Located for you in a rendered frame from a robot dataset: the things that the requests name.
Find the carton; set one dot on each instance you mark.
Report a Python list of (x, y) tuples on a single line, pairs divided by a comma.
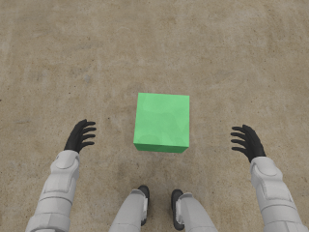
[(162, 123)]

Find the right robot forearm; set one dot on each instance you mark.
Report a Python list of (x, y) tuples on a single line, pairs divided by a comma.
[(275, 201)]

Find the left robot hand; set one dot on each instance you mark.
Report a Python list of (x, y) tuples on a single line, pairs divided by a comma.
[(74, 142)]

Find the right robot hand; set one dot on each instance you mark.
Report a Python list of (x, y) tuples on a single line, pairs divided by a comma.
[(253, 147)]

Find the left robot forearm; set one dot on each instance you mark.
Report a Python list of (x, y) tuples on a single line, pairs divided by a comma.
[(53, 210)]

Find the robot left shin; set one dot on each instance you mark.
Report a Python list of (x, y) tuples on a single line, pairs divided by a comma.
[(137, 191)]

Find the robot left foot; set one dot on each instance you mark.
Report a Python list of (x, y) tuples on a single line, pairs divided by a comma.
[(146, 191)]

